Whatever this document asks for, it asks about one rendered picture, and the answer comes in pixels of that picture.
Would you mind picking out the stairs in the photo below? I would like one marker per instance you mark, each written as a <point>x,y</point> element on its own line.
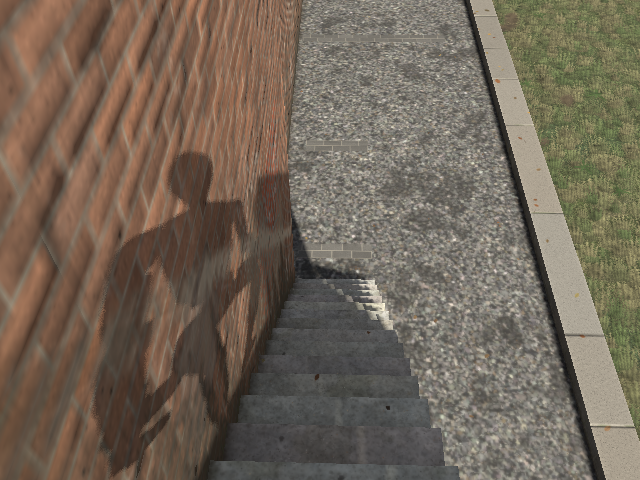
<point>333,398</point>

